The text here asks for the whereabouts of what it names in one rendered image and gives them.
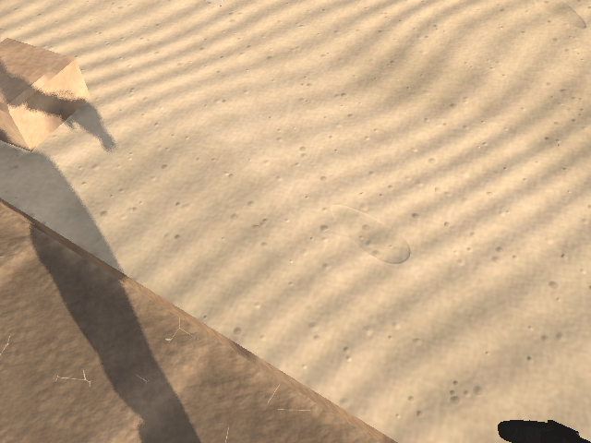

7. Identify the right robot hand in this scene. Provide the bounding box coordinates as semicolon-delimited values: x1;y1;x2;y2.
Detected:
498;420;591;443

